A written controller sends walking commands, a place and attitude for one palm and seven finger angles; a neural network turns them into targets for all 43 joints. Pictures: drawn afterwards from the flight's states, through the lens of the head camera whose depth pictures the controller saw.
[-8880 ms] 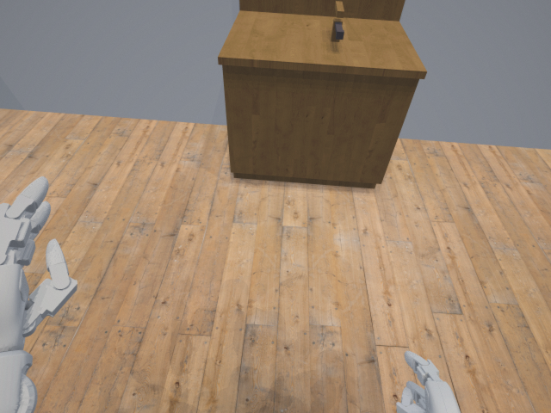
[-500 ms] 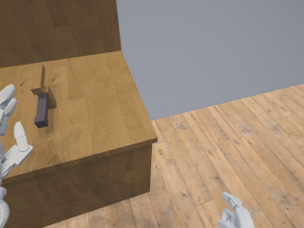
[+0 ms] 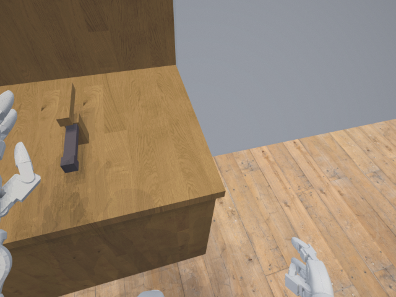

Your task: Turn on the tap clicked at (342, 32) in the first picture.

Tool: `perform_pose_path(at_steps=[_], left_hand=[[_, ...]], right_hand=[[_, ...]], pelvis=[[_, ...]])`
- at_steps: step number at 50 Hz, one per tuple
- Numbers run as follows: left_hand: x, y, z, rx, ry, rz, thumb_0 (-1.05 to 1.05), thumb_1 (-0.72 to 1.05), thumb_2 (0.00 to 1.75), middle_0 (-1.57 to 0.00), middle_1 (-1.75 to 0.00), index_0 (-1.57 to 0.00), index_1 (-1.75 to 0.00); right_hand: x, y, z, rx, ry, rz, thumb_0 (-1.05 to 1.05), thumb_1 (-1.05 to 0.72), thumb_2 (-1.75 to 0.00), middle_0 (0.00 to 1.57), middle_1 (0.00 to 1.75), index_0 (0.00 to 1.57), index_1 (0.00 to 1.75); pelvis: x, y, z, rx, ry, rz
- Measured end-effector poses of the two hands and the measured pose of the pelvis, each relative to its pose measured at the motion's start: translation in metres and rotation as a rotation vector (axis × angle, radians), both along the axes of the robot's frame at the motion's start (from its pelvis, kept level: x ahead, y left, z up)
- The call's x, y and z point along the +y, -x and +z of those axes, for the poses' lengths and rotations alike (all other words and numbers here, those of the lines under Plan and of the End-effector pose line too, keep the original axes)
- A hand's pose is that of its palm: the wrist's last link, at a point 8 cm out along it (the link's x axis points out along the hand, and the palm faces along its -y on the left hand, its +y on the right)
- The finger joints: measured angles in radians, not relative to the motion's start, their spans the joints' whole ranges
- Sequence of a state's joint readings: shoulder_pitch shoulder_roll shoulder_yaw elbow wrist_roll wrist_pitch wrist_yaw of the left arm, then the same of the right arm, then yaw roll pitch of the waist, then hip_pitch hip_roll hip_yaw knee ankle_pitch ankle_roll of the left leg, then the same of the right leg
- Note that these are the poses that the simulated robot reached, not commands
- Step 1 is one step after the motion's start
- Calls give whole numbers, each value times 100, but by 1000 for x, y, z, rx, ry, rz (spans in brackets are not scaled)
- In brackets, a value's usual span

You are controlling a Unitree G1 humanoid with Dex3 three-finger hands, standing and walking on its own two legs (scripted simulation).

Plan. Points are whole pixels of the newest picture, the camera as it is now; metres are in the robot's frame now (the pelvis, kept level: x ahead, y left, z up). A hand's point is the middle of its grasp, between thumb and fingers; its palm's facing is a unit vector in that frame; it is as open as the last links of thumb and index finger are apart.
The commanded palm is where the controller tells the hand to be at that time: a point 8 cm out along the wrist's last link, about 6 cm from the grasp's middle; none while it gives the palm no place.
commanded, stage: come to a stop and stand still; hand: left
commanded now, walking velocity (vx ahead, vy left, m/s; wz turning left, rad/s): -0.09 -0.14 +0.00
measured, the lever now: (69, 164) +0.37 +0.31 +0.02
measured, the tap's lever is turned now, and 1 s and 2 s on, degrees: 0 0 0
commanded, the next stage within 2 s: look again from close up in 1.00 s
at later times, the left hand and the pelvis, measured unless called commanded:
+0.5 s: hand (4, 168) +0.24 +0.28 +0.20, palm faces +0.40 -0.79 -0.46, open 7.4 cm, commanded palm +0.17 +0.29 +0.19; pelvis +0.00 +0.02 +0.02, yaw -1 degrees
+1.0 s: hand out of the picture +0.21 +0.30 +0.18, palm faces +0.41 -0.85 -0.33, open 7.4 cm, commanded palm +0.15 +0.33 +0.19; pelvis -0.01 +0.05 +0.01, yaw -1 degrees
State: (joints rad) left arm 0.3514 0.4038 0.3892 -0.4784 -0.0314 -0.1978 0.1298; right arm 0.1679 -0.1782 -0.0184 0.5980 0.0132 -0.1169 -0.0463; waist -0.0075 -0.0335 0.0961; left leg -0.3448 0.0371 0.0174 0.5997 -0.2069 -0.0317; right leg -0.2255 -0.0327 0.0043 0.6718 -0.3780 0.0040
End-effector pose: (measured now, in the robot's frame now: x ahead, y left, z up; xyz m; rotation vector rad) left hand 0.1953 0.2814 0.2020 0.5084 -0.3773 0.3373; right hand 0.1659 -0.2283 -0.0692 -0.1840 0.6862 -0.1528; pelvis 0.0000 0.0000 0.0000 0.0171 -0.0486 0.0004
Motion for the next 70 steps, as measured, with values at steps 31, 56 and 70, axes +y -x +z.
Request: perform_pose_path(at_steps=[31, 56, 70], left_hand=[[46, -7, 2, 31, 30, -5, 1, 90, 90, -20, -30, -20, -30], [54, 18, -16, 47, 87, -13, 1, 89, 90, -21, -30, -20, -30], [46, 4, -13, 73, 74, 3, 1, 89, 90, -21, -30, -21, -30]], right_hand=[[17, 11, 28, -17, 43, 26, 2, -91, -89, 21, 30, 20, 30], [69, 11, 25, -26, 9, 93, 2, -90, -89, 21, 30, 20, 30], [45, -5, 25, 3, 31, 58, 2, -90, -89, 21, 30, 20, 30]], pelvis=[[32, 5, 15, 33, 37, -48], [50, 12, 16, 25, 56, -19], [41, -5, 17, 35, 50, -18]])
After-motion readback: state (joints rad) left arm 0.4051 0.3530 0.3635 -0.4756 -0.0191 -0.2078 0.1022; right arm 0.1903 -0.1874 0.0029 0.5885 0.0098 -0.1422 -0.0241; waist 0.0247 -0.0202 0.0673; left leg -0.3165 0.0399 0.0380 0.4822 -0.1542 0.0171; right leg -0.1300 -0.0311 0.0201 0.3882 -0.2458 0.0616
